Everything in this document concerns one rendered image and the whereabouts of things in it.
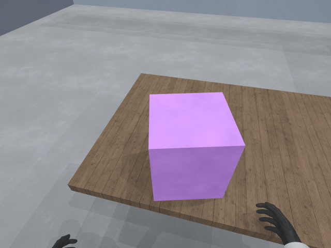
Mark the right robot hand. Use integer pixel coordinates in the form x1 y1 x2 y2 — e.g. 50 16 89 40
256 202 301 245

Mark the left robot hand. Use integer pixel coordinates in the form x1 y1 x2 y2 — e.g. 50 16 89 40
52 234 77 248

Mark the table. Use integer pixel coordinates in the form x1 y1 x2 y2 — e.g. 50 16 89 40
68 73 331 248

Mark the carton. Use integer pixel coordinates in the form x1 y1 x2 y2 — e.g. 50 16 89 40
148 92 245 201

